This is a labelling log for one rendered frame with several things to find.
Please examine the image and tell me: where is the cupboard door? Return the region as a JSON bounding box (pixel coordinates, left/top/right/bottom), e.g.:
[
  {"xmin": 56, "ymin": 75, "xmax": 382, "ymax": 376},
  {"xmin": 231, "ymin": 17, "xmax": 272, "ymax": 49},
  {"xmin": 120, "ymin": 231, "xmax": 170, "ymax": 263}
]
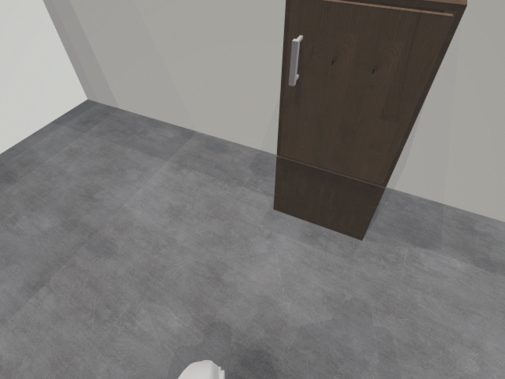
[{"xmin": 280, "ymin": 0, "xmax": 453, "ymax": 185}]

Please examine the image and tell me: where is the robot left thigh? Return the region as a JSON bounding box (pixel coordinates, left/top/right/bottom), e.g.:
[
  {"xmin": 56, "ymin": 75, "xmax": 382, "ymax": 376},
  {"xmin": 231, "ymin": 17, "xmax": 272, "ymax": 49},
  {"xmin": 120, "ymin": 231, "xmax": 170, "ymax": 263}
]
[{"xmin": 178, "ymin": 362, "xmax": 225, "ymax": 379}]

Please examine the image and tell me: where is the handle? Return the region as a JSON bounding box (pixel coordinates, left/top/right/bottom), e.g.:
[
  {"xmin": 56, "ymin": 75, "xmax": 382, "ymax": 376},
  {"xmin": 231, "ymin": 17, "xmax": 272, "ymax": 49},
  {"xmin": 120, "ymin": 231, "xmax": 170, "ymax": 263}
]
[{"xmin": 289, "ymin": 36, "xmax": 303, "ymax": 86}]

